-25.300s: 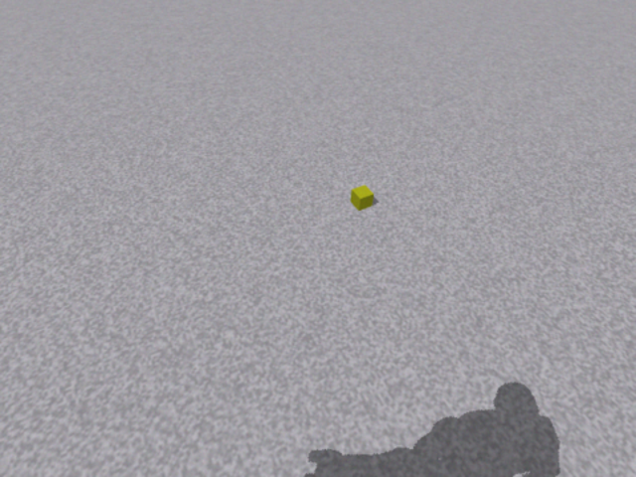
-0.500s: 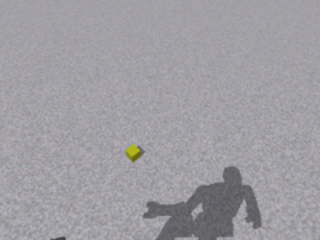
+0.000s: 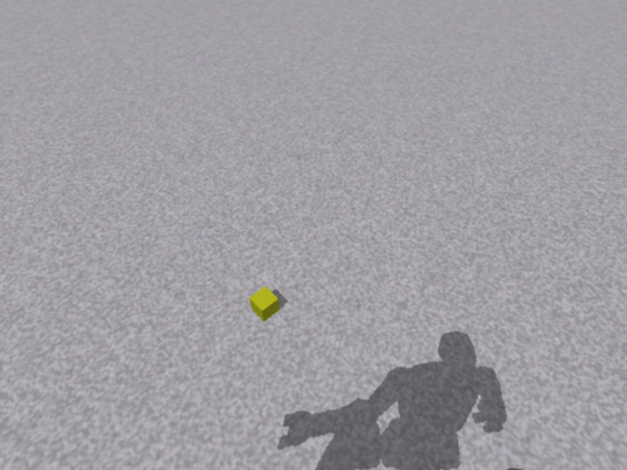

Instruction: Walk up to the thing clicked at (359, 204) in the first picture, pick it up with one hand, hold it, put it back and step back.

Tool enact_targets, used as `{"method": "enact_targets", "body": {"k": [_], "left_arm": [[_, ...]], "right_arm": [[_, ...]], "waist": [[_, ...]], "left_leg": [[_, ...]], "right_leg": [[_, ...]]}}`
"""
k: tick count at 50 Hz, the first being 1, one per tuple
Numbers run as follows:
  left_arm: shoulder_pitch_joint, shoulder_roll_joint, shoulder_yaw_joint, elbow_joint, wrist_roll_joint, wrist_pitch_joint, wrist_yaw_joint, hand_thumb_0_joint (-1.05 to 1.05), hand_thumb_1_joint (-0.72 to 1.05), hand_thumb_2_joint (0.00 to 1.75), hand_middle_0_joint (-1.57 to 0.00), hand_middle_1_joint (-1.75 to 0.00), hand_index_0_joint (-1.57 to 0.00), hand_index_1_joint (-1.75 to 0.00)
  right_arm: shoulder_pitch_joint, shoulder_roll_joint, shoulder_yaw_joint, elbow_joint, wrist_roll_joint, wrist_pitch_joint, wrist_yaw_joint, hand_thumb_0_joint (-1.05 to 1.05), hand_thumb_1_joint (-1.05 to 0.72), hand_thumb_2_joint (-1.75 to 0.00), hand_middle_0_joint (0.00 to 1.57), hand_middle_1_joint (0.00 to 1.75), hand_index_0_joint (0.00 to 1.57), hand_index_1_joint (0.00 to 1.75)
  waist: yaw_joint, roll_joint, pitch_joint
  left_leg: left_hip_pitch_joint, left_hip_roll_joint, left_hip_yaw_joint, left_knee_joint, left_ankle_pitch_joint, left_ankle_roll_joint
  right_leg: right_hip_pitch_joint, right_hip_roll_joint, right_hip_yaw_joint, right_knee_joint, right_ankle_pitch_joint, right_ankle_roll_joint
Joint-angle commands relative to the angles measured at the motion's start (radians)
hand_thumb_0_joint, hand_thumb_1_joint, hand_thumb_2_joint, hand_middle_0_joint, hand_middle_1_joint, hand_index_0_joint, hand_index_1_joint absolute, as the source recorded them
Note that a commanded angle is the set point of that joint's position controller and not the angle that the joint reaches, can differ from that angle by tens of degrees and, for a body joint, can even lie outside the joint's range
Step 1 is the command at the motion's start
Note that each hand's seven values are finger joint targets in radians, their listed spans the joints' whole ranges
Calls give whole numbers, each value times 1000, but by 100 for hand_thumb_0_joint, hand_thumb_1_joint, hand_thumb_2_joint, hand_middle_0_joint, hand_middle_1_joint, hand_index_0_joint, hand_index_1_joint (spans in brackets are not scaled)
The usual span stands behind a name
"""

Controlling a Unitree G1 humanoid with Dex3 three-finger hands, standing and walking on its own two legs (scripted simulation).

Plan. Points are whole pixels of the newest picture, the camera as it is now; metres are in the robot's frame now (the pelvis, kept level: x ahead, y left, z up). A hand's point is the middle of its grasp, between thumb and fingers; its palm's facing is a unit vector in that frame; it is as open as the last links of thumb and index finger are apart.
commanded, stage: stand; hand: left
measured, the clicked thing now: (264, 303) +0.82 +0.20 -0.74
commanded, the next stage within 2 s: walk up in 0.84 s
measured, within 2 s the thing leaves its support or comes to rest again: neither
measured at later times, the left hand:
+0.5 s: hand out of the picture +0.07 +0.24 -0.15, palm faces -0.04 -0.94 -0.34, open 7.3 cm
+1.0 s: hand out of the picture +0.07 +0.26 -0.15, palm faces +0.04 -0.94 -0.35, open 7.3 cm
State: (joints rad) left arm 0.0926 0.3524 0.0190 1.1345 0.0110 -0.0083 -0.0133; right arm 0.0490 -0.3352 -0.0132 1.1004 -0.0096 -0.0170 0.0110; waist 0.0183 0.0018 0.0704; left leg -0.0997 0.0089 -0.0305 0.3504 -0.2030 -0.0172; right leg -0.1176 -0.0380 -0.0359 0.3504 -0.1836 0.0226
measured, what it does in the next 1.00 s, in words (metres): stands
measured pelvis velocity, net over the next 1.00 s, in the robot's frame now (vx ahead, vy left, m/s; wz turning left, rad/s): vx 0.02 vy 0.00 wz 0.02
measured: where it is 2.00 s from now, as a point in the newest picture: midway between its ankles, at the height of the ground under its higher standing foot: (305, 436)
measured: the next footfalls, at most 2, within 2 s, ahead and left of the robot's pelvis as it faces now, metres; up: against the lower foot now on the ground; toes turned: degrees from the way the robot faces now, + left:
left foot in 1.12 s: +0.16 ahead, +0.17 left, +0.00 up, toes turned +4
right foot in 1.60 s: +0.38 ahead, -0.14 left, +0.00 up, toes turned -2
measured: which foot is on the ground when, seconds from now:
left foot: down 0.00-0.90, up 0.92-1.00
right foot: down 0.00-1.00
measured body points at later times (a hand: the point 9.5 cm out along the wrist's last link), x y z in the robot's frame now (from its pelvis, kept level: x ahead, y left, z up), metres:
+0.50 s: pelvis -0.01 -0.01 +0.00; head +0.00 -0.02 +0.45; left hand +0.07 +0.29 -0.13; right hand +0.05 -0.32 -0.14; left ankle -0.01 +0.13 -0.75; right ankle +0.01 -0.13 -0.75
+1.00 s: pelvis +0.02 +0.00 +0.00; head +0.02 +0.00 +0.45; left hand +0.07 +0.31 -0.12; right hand +0.08 -0.32 -0.13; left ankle +0.01 +0.13 -0.72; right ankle +0.01 -0.13 -0.75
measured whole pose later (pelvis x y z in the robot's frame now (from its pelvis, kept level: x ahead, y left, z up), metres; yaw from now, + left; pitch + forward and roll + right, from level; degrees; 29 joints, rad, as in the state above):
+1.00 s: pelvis +0.02 +0.00 +0.00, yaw +1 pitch -2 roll +0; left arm 0.20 0.37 0.07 1.05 0.04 -0.05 -0.04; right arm 0.20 -0.40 -0.06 1.07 -0.04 0.00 0.05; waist 0.02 0.01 0.03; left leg -0.29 0.03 0.00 0.74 -0.43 0.02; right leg -0.10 -0.03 -0.05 0.37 -0.23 -0.03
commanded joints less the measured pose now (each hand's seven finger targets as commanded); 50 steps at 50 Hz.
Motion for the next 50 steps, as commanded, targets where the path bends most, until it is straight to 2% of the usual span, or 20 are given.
{"method": "enact_targets", "body": {"k": [1, 4, 7, 9, 12, 14, 17, 22, 23, 29, 31, 41, 42, 43, 44, 45, 46, 47, 48, 50], "left_arm": [[-57, 208, 27, -62, -2, -33, 17, 0, 90, 90, -20, -30, -20, -30], [-48, 207, 23, -55, -2, -36, 18, 0, 90, 90, -20, -30, -20, -30], [-35, 210, 19, -46, 0, -34, 17, 0, 90, 90, -20, -30, -20, -30], [-38, 210, 19, -51, 0, -33, 18, 0, 90, 90, -20, -30, -20, -30], [-29, 216, 18, -48, 0, -32, 17, 0, 90, 90, -20, -30, -20, -30], [-31, 220, 19, -51, 0, -31, 16, 0, 90, 90, -20, -30, -20, -30], [-31, 219, 18, -55, -1, -35, 16, 0, 90, 90, -20, -30, -20, -30], [-21, 214, 16, -52, -5, -32, 16, 0, 90, 90, -20, -30, -20, -30], [-20, 216, 15, -52, -3, -32, 16, 0, 90, 90, -20, -30, -20, -30], [-33, 224, 18, -58, -6, -29, 16, 0, 90, 90, -20, -30, -20, -30], [-24, 221, 14, -59, -3, -30, 16, 0, 90, 90, -20, -30, -20, -30], [-28, 220, 14, -59, -4, -28, 15, 0, 90, 90, -20, -30, -20, -30], [52, 285, 79, -101, 9, -39, -4, 0, 90, 90, -20, -30, -20, -30], [101, 299, 90, -89, 20, -40, -8, 0, 90, 90, -20, -30, -20, -30], [128, 315, 104, -84, 25, -40, -10, 0, 90, 90, -20, -30, -20, -30], [145, 348, 121, -98, 28, -43, -9, 0, 90, 90, -20, -30, -20, -30], [133, 362, 130, -125, 29, -52, -6, 0, 90, 90, -20, -30, -20, -30], [112, 349, 131, -142, 27, -57, -5, 0, 90, 90, -20, -30, -20, -30], [135, 325, 129, -147, 25, -61, -7, 0, 90, 90, -20, -30, -20, -30], [113, 317, 126, -167, 27, -63, -11, 0, 90, 90, -20, -30, -20, -30]], "right_arm": [[-27, -218, -40, -52, 2, -20, -14, 0, -90, -90, 20, 30, 20, 30], [-27, -222, -38, -47, 3, -18, -13, 0, -90, -90, 20, 30, 20, 30], [-23, -214, -33, -39, 3, -15, -9, 0, -90, -90, 20, 30, 20, 30], [-21, -215, -34, -39, 0, -15, -8, 0, -90, -90, 20, 30, 20, 30], [-5, -216, -31, -31, -1, -13, -7, 0, -90, -90, 20, 30, 20, 30], [-3, -213, -31, -33, -2, -15, -7, 0, -90, -90, 20, 30, 20, 30], [11, -217, -30, -27, -1, -15, -8, 0, -90, -90, 20, 30, 20, 30], [21, -222, -29, -24, -1, -15, -9, 0, -90, -90, 20, 30, 20, 30], [22, -216, -27, -25, 0, -14, -9, 0, -90, -90, 20, 30, 20, 30], [47, -220, -23, -20, -2, -12, -11, 0, -90, -90, 20, 30, 20, 30], [41, -221, -23, -24, 0, -12, -11, 0, -90, -90, 20, 30, 20, 30], [47, -224, -16, -22, 1, -13, -14, 0, -90, -90, 20, 30, 20, 30], [102, -294, -70, -72, -13, -22, 8, 0, -90, -90, 20, 30, 20, 30], [98, -290, -76, -78, -24, -21, 16, 0, -90, -90, 20, 30, 20, 30], [61, -274, -75, -97, -28, -14, 21, 0, -90, -90, 20, 30, 20, 30], [13, -249, -74, -129, -31, -9, 26, 0, -90, -90, 20, 30, 20, 30], [12, -245, -79, -145, -38, -10, 27, 0, -90, -90, 20, 30, 20, 30], [37, -251, -86, -143, -32, -16, 29, 0, -90, -90, 20, 30, 20, 30], [29, -261, -91, -150, -29, -26, 35, 0, -90, -90, 20, 30, 20, 30], [48, -244, -96, -166, -28, -34, 46, 0, -90, -90, 20, 30, 20, 30]], "waist": [[-19, -4, -116], [-18, -5, -112], [-17, -8, -79], [-15, 1, -76], [-14, 6, -64], [-14, 0, -68], [-14, -2, -85], [-12, 4, -82], [-11, -14, -70], [-19, -1, -76], [-16, -3, -84], [-18, -4, -88], [-6, 3, -190], [19, -12, -133], [46, -57, -42], [73, -163, 21], [74, -141, 77], [57, -108, 98], [62, -74, 86], [39, -105, 39]], "left_leg": [[23, 120, -73, -68, 220, 33], [18, 116, -69, -75, 192, 33], [9, 110, -70, -92, 100, 30], [-11, 109, -70, -94, 99, 28], [-37, 103, -67, -99, 30, 29], [-34, 106, -70, -99, 50, 28], [-34, 111, -72, -90, 85, 28], [-42, 111, -72, -93, 89, 25], [-47, 108, -72, -93, 82, 23], [-43, 109, -67, -84, 73, 24], [-31, 114, -69, -82, 105, 23], [-24, 118, -64, -81, 126, 22], [-36, 62, -40, 28, -298, 90], [-184, 56, -39, 73, -447, 96], [-361, 8, 24, 167, -451, 69], [-460, -1, 69, 392, -341, 51], [-529, 52, -5, 468, -281, 45], [-550, 90, -37, 453, -248, 44], [-537, 86, -38, 444, -242, 49], [-457, 90, -19, 378, -256, 41]], "right_leg": [[40, -98, 89, -55, 166, -41], [40, -100, 94, -70, 156, -36], [0, -97, 102, -96, 60, -36], [2, -94, 100, -96, 41, -36], [0, -97, 112, -105, -19, -38], [-6, -97, 110, -98, -14, -41], [15, -98, 112, -93, 48, -40], [21, -94, 106, -84, 53, -42], [11, -93, 108, -92, 29, -42], [7, -95, 117, -88, 30, -44], [11, -94, 111, -83, 70, -46], [14, -89, 108, -77, 105, -43], [97, -42, 97, -21, -325, -84], [103, -87, 174, -35, -503, -117], [144, -144, 263, -112, -630, -146], [116, -287, 417, -239, -685, -205], [94, -360, 474, -262, -623, -262], [117, -364, 457, -240, -497, -285], [135, -320, 404, -230, -397, -275], [121, -259, 293, -205, -310, -243]]}}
